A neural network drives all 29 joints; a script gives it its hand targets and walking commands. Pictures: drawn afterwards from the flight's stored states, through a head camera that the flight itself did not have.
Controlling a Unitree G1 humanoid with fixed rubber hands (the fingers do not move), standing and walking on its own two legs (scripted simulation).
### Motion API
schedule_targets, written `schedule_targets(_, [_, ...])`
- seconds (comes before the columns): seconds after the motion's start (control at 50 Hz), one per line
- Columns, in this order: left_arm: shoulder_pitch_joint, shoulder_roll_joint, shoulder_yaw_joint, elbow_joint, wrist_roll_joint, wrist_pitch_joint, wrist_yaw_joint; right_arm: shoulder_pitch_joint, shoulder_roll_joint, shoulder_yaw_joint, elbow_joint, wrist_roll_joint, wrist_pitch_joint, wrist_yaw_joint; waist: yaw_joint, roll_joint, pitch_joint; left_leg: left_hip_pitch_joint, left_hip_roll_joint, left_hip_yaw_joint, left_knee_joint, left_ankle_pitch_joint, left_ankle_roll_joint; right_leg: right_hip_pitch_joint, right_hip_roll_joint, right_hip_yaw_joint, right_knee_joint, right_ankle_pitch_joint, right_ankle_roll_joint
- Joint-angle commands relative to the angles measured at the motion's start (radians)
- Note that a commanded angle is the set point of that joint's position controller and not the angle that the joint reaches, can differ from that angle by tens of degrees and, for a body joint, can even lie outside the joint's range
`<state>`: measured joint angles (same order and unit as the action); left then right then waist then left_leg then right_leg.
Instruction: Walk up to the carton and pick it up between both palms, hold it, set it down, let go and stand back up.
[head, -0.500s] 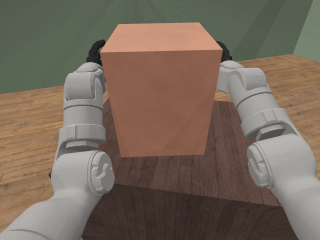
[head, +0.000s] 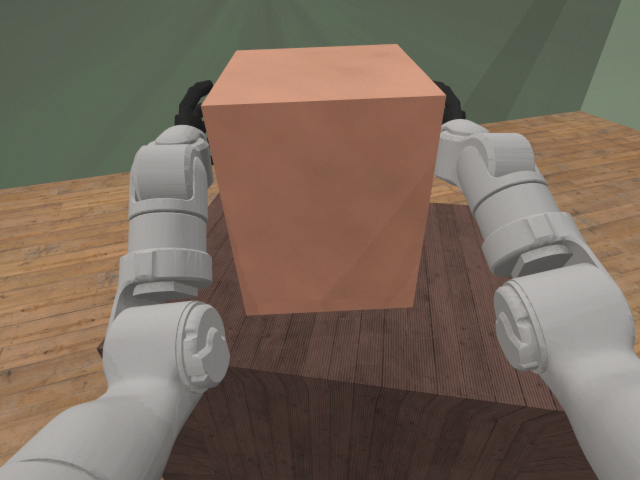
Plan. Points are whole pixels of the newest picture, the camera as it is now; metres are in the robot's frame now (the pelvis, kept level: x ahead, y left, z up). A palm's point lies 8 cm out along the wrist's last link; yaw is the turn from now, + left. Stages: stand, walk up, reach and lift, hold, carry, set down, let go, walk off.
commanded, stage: hold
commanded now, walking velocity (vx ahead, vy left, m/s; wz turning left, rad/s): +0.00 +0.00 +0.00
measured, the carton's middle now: (323, 176) +0.37 +0.00 +0.26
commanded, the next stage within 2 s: set down in 0.78 s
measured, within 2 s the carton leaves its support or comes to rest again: neither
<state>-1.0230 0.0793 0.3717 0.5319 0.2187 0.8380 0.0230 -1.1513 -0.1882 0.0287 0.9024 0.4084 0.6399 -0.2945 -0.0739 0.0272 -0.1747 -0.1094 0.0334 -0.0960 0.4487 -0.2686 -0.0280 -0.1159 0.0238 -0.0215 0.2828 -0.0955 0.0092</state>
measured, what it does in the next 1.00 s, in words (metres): stands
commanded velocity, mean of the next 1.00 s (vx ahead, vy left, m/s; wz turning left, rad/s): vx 0.00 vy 0.00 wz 0.00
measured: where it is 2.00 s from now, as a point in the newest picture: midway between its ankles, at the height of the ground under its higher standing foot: outside the picture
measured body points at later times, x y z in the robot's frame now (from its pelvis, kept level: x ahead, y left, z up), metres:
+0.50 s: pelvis +0.00 -0.01 +0.00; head -0.09 +0.01 +0.44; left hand +0.39 +0.15 +0.31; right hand +0.39 -0.14 +0.30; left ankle -0.01 +0.13 -0.74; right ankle +0.04 -0.13 -0.74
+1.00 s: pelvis +0.00 +0.00 +0.00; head -0.09 +0.01 +0.44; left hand +0.40 +0.15 +0.32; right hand +0.39 -0.15 +0.31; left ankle -0.01 +0.13 -0.74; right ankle +0.04 -0.13 -0.74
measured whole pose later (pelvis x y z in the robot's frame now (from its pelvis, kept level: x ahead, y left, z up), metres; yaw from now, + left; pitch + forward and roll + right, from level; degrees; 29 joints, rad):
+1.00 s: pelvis +0.00 +0.00 +0.00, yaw +1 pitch -3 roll -2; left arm -1.09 0.12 0.37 0.61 0.19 0.79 0.03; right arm -1.17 -0.17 -0.01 0.92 0.37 0.60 -0.28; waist -0.09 0.02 -0.18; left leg -0.13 0.03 -0.12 0.45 -0.26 -0.03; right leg -0.13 0.03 -0.02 0.28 -0.10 0.01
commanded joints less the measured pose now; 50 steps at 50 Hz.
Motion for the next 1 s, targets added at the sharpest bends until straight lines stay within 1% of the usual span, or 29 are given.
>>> schedule_targets(0.0, [-0.813, -0.660, -0.350, -0.075, -0.182, -0.089, -0.120, -0.870, 0.733, 0.140, -0.350, 0.156, -0.035, 0.142, 0.008, 0.040, -0.302, -0.154, -0.084, 0.051, -0.128, 0.206, -0.045, 0.272, 0.075, 0.017, 0.006, 0.086, 0.009])
schedule_targets(0.04, [-0.806, -0.641, -0.322, -0.051, -0.169, -0.093, -0.121, -0.874, 0.750, 0.137, -0.336, 0.141, -0.039, 0.146, 0.022, 0.001, -0.280, -0.172, -0.080, 0.052, -0.144, 0.155, -0.029, 0.267, 0.074, 0.013, 0.003, 0.054, 0.015])
schedule_targets(0.08, [-0.790, -0.635, -0.315, -0.049, -0.172, -0.094, -0.122, -0.872, 0.759, 0.146, -0.361, 0.143, -0.043, 0.142, 0.022, -0.015, -0.308, -0.156, -0.085, 0.056, -0.134, 0.183, -0.022, 0.284, 0.072, 0.018, 0.000, 0.085, 0.016])
schedule_targets(0.1, [-0.782, -0.622, -0.297, -0.019, -0.165, -0.091, -0.125, -0.888, 0.764, 0.147, -0.365, 0.143, -0.042, 0.138, 0.032, -0.030, -0.286, -0.152, -0.091, 0.059, -0.132, 0.174, -0.015, 0.269, 0.066, 0.018, -0.010, 0.075, 0.022])
schedule_targets(0.12, [-0.804, -0.627, -0.305, -0.031, -0.174, -0.095, -0.127, -0.892, 0.764, 0.141, -0.369, 0.145, -0.042, 0.135, 0.021, -0.024, -0.309, -0.151, -0.091, 0.057, -0.134, 0.166, -0.017, 0.273, 0.067, 0.017, -0.009, 0.070, 0.022])
schedule_targets(0.2, [-0.821, -0.621, -0.309, -0.051, -0.185, -0.100, -0.129, -0.899, 0.776, 0.155, -0.387, 0.156, -0.045, 0.129, 0.021, -0.034, -0.330, -0.136, -0.095, 0.062, -0.119, 0.208, -0.019, 0.277, 0.068, 0.018, -0.006, 0.105, 0.026])
schedule_targets(0.24, [-0.795, -0.641, -0.331, -0.039, -0.191, -0.090, -0.134, -0.897, 0.745, 0.145, -0.408, 0.163, -0.042, 0.121, -0.003, -0.005, -0.334, -0.121, -0.092, 0.058, -0.109, 0.223, -0.032, 0.279, 0.069, 0.020, -0.006, 0.126, 0.019])
schedule_targets(0.26, [-0.777, -0.647, -0.334, -0.033, -0.191, -0.085, -0.137, -0.902, 0.742, 0.153, -0.434, 0.168, -0.044, 0.116, -0.001, 0.000, -0.345, -0.116, -0.096, 0.059, -0.101, 0.242, -0.035, 0.290, 0.069, 0.020, -0.006, 0.145, 0.019])
schedule_targets(0.34, [-0.808, -0.665, -0.374, -0.098, -0.218, -0.094, -0.136, -0.886, 0.740, 0.159, -0.464, 0.180, -0.037, 0.107, -0.031, 0.030, -0.395, -0.097, -0.101, 0.054, -0.084, 0.278, -0.052, 0.299, 0.070, 0.020, 0.004, 0.176, 0.022])
schedule_targets(0.36, [-0.810, -0.652, -0.363, -0.090, -0.209, -0.091, -0.135, -0.877, 0.731, 0.153, -0.444, 0.180, -0.032, 0.107, -0.025, 0.043, -0.369, -0.105, -0.103, 0.054, -0.089, 0.260, -0.055, 0.291, 0.067, 0.017, 0.001, 0.155, 0.022])
schedule_targets(0.38, [-0.799, -0.667, -0.379, -0.105, -0.217, -0.089, -0.135, -0.865, 0.724, 0.155, -0.455, 0.179, -0.032, 0.107, -0.035, 0.049, -0.390, -0.098, -0.100, 0.050, -0.089, 0.270, -0.059, 0.304, 0.069, 0.017, 0.007, 0.168, 0.019])
schedule_targets(0.4, [-0.805, -0.670, -0.379, -0.119, -0.217, -0.089, -0.133, -0.876, 0.728, 0.159, -0.474, 0.186, -0.033, 0.107, -0.029, 0.057, -0.401, -0.096, -0.101, 0.049, -0.082, 0.283, -0.060, 0.306, 0.068, 0.016, 0.010, 0.177, 0.020])
schedule_targets(0.42, [-0.792, -0.677, -0.390, -0.123, -0.213, -0.086, -0.131, -0.843, 0.715, 0.155, -0.452, 0.184, -0.027, 0.105, -0.043, 0.078, -0.385, -0.092, -0.100, 0.047, -0.082, 0.296, -0.069, 0.305, 0.069, 0.017, 0.013, 0.187, 0.017])
schedule_targets(0.46, [-0.788, -0.692, -0.406, -0.132, -0.218, -0.083, -0.131, -0.872, 0.709, 0.159, -0.486, 0.192, -0.032, 0.106, -0.037, 0.093, -0.391, -0.099, -0.098, 0.044, -0.081, 0.298, -0.072, 0.304, 0.074, 0.014, 0.013, 0.173, 0.014])
schedule_targets(0.52, [-0.766, -0.662, -0.367, -0.112, -0.193, -0.082, -0.130, -0.836, 0.713, 0.168, -0.431, 0.185, -0.019, 0.109, -0.018, 0.052, -0.337, -0.118, -0.094, 0.045, -0.099, 0.268, -0.057, 0.296, 0.074, 0.014, 0.008, 0.147, 0.017])
schedule_targets(0.54, [-0.779, -0.653, -0.361, -0.126, -0.192, -0.085, -0.130, -0.850, 0.726, 0.181, -0.446, 0.191, -0.023, 0.112, -0.004, 0.040, -0.353, -0.121, -0.095, 0.047, -0.100, 0.269, -0.052, 0.303, 0.073, 0.013, 0.010, 0.147, 0.021])
schedule_targets(0.56, [-0.777, -0.652, -0.361, -0.120, -0.184, -0.083, -0.129, -0.828, 0.717, 0.169, -0.412, 0.189, -0.017, 0.114, -0.014, 0.045, -0.329, -0.107, -0.090, 0.044, -0.103, 0.275, -0.056, 0.291, 0.077, 0.012, 0.011, 0.145, 0.018])
schedule_targets(0.58, [-0.763, -0.642, -0.351, -0.118, -0.174, -0.079, -0.129, -0.833, 0.725, 0.182, -0.420, 0.191, -0.018, 0.116, 0.005, 0.037, -0.316, -0.108, -0.092, 0.047, -0.102, 0.283, -0.053, 0.289, 0.076, 0.010, 0.009, 0.144, 0.020])
schedule_targets(0.64, [-0.767, -0.624, -0.340, -0.145, -0.164, -0.073, -0.133, -0.803, 0.734, 0.194, -0.400, 0.196, -0.010, 0.116, 0.005, 0.020, -0.314, -0.095, -0.093, 0.051, -0.103, 0.304, -0.049, 0.300, 0.077, 0.012, 0.012, 0.168, 0.023])
schedule_targets(0.66, [-0.771, -0.633, -0.348, -0.143, -0.168, -0.070, -0.133, -0.837, 0.741, 0.197, -0.435, 0.201, -0.017, 0.117, 0.012, 0.022, -0.331, -0.093, -0.091, 0.049, -0.098, 0.314, -0.049, 0.301, 0.079, 0.010, 0.013, 0.171, 0.022])
schedule_targets(0.7, [-0.770, -0.617, -0.326, -0.107, -0.157, -0.068, -0.135, -0.835, 0.745, 0.184, -0.407, 0.190, -0.013, 0.119, 0.016, -0.005, -0.282, -0.101, -0.091, 0.053, -0.106, 0.285, -0.040, 0.279, 0.076, 0.011, 0.000, 0.148, 0.025])
schedule_targets(0.72, [-0.748, -0.629, -0.335, -0.094, -0.161, -0.066, -0.138, -0.833, 0.735, 0.178, -0.417, 0.183, -0.016, 0.118, 0.002, -0.004, -0.275, -0.099, -0.089, 0.054, -0.107, 0.279, -0.043, 0.277, 0.077, 0.015, -0.003, 0.153, 0.020])
schedule_targets(0.76, [-0.767, -0.618, -0.329, -0.103, -0.161, -0.068, -0.142, -0.839, 0.748, 0.179, -0.421, 0.182, -0.016, 0.118, 0.012, -0.018, -0.289, -0.099, -0.093, 0.057, -0.109, 0.264, -0.035, 0.283, 0.075, 0.013, -0.004, 0.145, 0.022])
schedule_targets(0.78, [-0.833, -0.627, -0.352, -0.087, -0.197, -0.068, -0.143, -0.880, 0.741, 0.168, -0.409, 0.170, -0.015, 0.121, -0.032, -0.018, -0.271, -0.114, -0.097, 0.047, -0.111, 0.233, -0.040, 0.269, 0.076, 0.020, -0.015, 0.126, 0.026])
schedule_targets(0.84, [-0.883, -0.688, -0.396, -0.080, -0.231, -0.098, -0.128, -0.946, 0.743, 0.143, -0.448, 0.157, -0.047, 0.134, -0.036, 0.028, -0.315, -0.150, -0.092, 0.041, -0.118, 0.182, -0.048, 0.243, 0.073, 0.023, -0.007, 0.092, 0.015])
schedule_targets(0.86, [-0.902, -0.693, -0.387, -0.051, -0.229, -0.111, -0.122, -0.956, 0.744, 0.122, -0.421, 0.139, -0.057, 0.138, -0.039, 0.032, -0.291, -0.161, -0.091, 0.039, -0.124, 0.152, -0.046, 0.228, 0.072, 0.020, -0.010, 0.063, 0.012])
schedule_targets(0.9, [-0.917, -0.709, -0.381, -0.047, -0.230, -0.147, -0.116, -0.953, 0.743, 0.096, -0.399, 0.108, -0.091, 0.146, -0.052, 0.042, -0.327, -0.137, -0.087, 0.035, -0.120, 0.161, -0.055, 0.238, 0.071, 0.014, -0.007, 0.077, 0.009])
schedule_targets(0.96, [-0.886, -0.677, -0.320, -0.014, -0.198, -0.196, -0.111, -0.927, 0.710, 0.066, -0.332, 0.075, -0.144, 0.160, -0.039, 0.048, -0.346, -0.085, -0.093, 0.036, -0.106, 0.227, -0.060, 0.243, 0.064, -0.001, -0.010, 0.108, 0.006])
schedule_targets(0.98, [-0.870, -0.657, -0.290, 0.028, -0.175, -0.211, -0.112, -0.912, 0.681, 0.038, -0.274, 0.048, -0.163, 0.166, -0.040, 0.053, -0.314, -0.080, -0.091, 0.038, -0.119, 0.205, -0.059, 0.227, 0.061, -0.007, -0.020, 0.072, 0.003])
